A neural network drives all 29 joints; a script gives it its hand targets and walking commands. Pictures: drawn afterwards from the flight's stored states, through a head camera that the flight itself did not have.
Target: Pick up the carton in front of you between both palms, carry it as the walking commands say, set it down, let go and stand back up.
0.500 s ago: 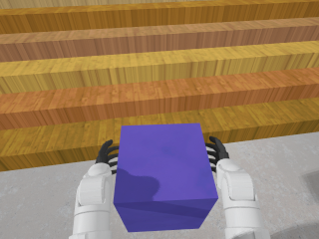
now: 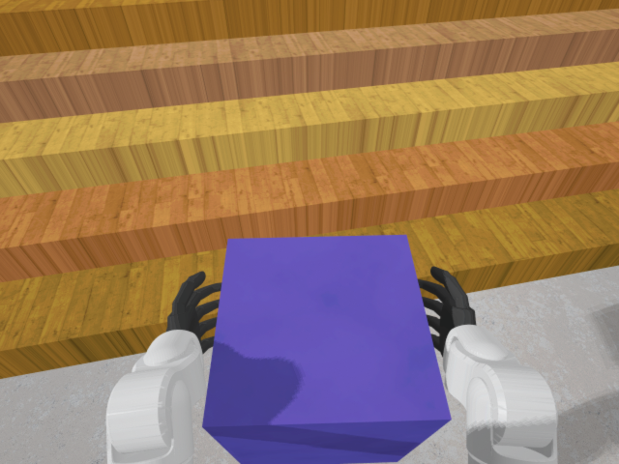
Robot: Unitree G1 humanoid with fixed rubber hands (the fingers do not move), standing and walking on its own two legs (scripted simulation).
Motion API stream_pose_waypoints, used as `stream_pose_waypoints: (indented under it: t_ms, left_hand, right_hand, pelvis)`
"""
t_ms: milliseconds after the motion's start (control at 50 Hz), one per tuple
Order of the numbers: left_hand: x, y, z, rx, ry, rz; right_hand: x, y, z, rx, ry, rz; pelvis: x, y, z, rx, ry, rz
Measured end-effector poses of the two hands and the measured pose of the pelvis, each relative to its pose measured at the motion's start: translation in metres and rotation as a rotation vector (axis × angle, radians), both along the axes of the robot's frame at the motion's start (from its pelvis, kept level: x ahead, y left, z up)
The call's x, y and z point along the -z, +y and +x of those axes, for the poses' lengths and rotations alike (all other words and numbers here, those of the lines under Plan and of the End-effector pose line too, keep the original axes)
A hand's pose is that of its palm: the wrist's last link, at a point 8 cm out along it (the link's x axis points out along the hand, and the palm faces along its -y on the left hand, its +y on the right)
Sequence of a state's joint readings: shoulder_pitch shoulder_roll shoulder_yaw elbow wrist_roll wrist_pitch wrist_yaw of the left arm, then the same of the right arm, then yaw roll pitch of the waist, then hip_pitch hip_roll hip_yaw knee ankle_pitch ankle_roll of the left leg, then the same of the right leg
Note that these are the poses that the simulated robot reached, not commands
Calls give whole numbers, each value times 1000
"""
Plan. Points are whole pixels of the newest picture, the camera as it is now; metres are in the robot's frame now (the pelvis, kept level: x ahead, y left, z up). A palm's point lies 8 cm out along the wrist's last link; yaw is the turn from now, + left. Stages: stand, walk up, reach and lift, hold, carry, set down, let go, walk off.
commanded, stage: carry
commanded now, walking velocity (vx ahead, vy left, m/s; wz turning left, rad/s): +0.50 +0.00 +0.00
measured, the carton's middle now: (319, 359) +0.25 -0.01 +0.03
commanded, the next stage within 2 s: none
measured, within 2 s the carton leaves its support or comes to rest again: neither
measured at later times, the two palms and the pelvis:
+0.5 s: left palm (193, 135) +0.62 +0.19 +0.14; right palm (364, 124) +0.62 -0.11 +0.15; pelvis +0.31 +0.03 -0.02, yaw +1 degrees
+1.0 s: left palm (213, 66) +0.95 +0.19 +0.13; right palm (338, 60) +0.96 -0.11 +0.13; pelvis +0.60 +0.02 -0.01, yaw +0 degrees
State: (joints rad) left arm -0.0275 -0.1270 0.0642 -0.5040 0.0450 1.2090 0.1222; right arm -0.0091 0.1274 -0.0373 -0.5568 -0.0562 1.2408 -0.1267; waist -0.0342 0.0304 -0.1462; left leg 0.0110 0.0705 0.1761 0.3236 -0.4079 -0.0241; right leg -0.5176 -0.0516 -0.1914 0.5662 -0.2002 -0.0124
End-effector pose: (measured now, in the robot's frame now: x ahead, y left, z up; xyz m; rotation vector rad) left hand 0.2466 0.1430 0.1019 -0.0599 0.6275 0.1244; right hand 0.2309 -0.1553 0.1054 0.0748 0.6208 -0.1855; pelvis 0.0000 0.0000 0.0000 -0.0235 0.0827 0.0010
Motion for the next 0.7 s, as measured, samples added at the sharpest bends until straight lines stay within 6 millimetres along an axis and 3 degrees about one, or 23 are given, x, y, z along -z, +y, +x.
stream_pose_waypoints:
  t_ms: [60, 140, 280, 380, 500, 600, 700]
  left_hand:
    - [6, -7, 43, -22, -26, 9]
    - [7, -4, 84, -80, 22, -5]
    - [-36, 10, 168, -135, -81, -16]
    - [-54, 22, 254, -116, -148, -36]
    - [-39, 42, 374, -42, -135, -14]
    - [-24, 43, 448, -16, -12, -45]
    - [-31, 42, 520, -19, -29, -73]
  right_hand:
    - [8, -8, 50, -21, -26, 13]
    - [6, -4, 109, -70, 22, 15]
    - [-36, 11, 205, -114, -81, 21]
    - [-53, 22, 283, -81, -148, 28]
    - [-45, 41, 387, -52, -135, -29]
    - [-32, 42, 449, 7, -13, -17]
    - [-43, 41, 519, 29, -32, -10]
  pelvis:
    - [16, -12, 41, -23, -18, -10]
    - [8, -22, 82, -47, -6, 0]
    - [-11, -19, 160, -41, 16, 19]
    - [-7, -3, 227, -31, 8, 14]
    - [19, 25, 311, -15, -22, 17]
    - [5, 38, 359, 1, -10, 16]
    - [-7, 42, 410, 6, 11, 15]
